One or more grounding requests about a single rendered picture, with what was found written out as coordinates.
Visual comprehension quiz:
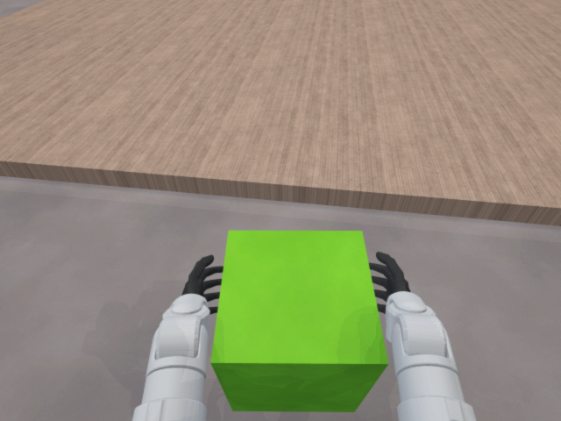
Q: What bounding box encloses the left robot forearm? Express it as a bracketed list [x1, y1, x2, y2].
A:
[132, 294, 210, 421]

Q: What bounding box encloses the carton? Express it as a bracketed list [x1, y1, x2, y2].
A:
[210, 231, 388, 412]

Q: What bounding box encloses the right robot forearm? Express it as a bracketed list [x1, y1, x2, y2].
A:
[386, 291, 477, 421]

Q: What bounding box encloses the robot right hand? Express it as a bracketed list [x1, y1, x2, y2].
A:
[369, 252, 410, 314]

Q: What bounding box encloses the robot left hand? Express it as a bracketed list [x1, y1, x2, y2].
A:
[182, 255, 224, 314]

